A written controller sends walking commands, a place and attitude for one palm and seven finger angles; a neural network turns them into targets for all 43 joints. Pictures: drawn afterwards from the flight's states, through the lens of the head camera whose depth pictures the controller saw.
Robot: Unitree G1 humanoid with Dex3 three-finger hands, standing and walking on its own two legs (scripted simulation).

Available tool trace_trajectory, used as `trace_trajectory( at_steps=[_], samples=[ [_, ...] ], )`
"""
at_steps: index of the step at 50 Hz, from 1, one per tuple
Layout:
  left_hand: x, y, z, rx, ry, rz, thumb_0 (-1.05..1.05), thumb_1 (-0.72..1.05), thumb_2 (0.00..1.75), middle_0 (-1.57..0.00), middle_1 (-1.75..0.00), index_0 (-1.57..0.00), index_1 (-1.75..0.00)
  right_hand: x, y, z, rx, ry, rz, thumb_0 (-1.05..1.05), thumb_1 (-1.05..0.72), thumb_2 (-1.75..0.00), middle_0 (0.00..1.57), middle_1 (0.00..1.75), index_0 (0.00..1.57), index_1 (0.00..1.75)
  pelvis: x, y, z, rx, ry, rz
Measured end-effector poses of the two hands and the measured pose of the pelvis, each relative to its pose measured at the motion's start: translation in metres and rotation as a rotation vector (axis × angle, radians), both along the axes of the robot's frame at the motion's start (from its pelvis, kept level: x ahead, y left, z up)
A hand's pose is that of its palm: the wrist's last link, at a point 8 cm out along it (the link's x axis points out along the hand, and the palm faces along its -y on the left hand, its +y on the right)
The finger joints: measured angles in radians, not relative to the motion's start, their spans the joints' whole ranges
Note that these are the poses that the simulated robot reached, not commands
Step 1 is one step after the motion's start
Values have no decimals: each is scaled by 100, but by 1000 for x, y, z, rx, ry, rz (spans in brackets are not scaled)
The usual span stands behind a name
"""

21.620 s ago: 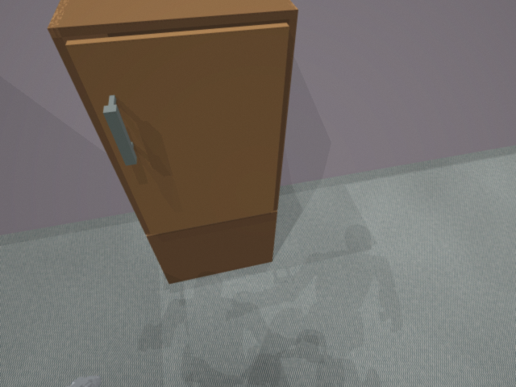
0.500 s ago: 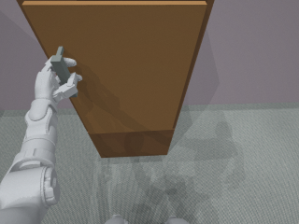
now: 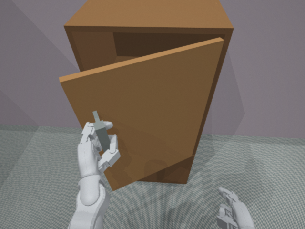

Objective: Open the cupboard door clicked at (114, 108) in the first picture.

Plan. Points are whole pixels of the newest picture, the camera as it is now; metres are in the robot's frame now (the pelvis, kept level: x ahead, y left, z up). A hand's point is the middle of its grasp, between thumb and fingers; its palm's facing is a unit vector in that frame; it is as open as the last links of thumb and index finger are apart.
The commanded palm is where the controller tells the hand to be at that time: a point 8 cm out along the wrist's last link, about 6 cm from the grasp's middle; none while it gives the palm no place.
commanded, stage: pull the door open along its arc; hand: left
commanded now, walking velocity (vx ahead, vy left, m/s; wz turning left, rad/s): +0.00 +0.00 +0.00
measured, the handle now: (103, 135) +0.33 +0.15 +0.08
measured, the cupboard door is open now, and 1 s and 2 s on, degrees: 28 40 43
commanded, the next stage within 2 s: open thumb and fingers to let go in 0.22 s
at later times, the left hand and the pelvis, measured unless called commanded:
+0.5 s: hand (132, 168) +0.24 +0.06 +0.09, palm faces +0.40 -0.92 +0.00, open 6.3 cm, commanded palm +0.19 +0.10 +0.09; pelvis -0.01 -0.04 +0.00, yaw +4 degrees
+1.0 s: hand (126, 173) +0.23 +0.07 +0.09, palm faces +0.34 -0.94 +0.01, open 14.3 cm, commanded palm +0.18 +0.10 +0.09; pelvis -0.02 -0.01 +0.00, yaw +3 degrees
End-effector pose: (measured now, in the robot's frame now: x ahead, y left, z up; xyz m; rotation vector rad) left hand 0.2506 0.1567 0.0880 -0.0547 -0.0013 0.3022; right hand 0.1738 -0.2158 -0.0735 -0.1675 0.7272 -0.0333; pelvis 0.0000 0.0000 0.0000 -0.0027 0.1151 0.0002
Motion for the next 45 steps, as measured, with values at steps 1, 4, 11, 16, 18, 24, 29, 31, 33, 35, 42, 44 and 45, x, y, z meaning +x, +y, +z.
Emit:
trace_trajectory(
  at_steps=[1,4,11,16,18,24,29,31,33,35,42,44,45],
  samples=[
    [-8,-6,1,2,10,9,-1,67,75,-35,-135,-37,-134,7,3,3,4,-16,11,1,-91,-90,20,30,20,30,1,-1,0,0,-7,4],
    [-29,-24,2,3,33,29,-1,66,74,-35,-134,-38,-134,22,10,10,13,-50,41,1,-90,-90,20,30,20,30,3,-6,1,2,-28,13],
    [-58,-48,5,44,58,-18,-1,63,71,-36,-134,-39,-135,31,10,14,46,-68,65,1,-90,-90,20,30,20,30,6,-20,1,6,-63,22],
    [-63,-56,5,50,52,10,-1,63,72,-36,-133,-40,-135,23,-4,6,29,-44,75,1,-90,-90,21,30,21,30,2,-30,-1,7,-77,42],
    [-61,-57,4,63,45,37,-1,65,75,-37,-133,-40,-135,18,-12,0,12,-26,78,1,-90,-90,21,30,21,30,-1,-33,-2,8,-77,52],
    [-52,-55,3,48,32,112,0,62,77,-37,-132,-39,-134,-2,-31,-12,-26,38,59,1,-90,-90,20,30,20,30,-7,-40,-1,17,-75,61],
    [-51,-56,4,46,25,98,0,46,71,-36,-130,-37,-131,-16,-39,-14,-36,60,35,1,-90,-90,20,30,20,30,-9,-41,2,22,-70,55],
    [-52,-56,3,46,27,90,1,36,67,-35,-129,-36,-130,-19,-40,-14,-38,61,26,1,-90,-90,20,30,20,30,-10,-40,2,22,-72,53],
    [-54,-55,2,44,29,84,1,25,63,-34,-128,-35,-129,-21,-40,-13,-39,58,21,1,-90,-90,20,30,20,30,-10,-39,3,21,-72,50],
    [-55,-54,1,39,29,82,1,13,57,-34,-127,-34,-127,-22,-38,-12,-39,50,19,1,-90,-90,20,30,20,30,-11,-37,3,19,-73,48],
    [-61,-45,1,40,11,89,0,-27,40,-31,-121,-31,-121,-15,-23,-6,-31,8,35,1,-90,-90,20,30,20,30,-14,-28,1,11,-74,46],
    [-61,-42,2,43,3,85,0,-34,37,-30,-117,-30,-117,-12,-17,-4,-27,-8,43,1,-90,-90,20,30,20,30,-15,-24,0,8,-75,46],
    [-61,-42,2,43,1,79,0,-37,36,-30,-115,-30,-115,-10,-14,-3,-25,-15,48,1,-90,-90,20,30,20,30,-16,-23,0,6,-76,47]
  ],
)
